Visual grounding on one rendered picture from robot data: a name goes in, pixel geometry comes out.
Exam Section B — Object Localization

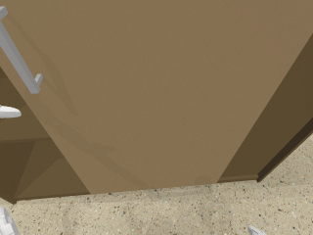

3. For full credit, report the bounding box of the handle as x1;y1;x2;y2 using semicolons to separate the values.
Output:
0;6;43;94

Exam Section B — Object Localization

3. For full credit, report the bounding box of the left robot hand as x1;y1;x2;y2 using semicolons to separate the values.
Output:
0;105;22;118

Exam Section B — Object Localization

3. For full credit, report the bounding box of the right robot hand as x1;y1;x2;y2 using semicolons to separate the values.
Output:
247;225;266;235

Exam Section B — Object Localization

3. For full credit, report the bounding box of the wardrobe door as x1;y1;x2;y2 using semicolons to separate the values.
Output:
220;33;313;177
0;0;313;195

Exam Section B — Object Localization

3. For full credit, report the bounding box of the robot left upper arm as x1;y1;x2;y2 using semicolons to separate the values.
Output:
0;207;20;235

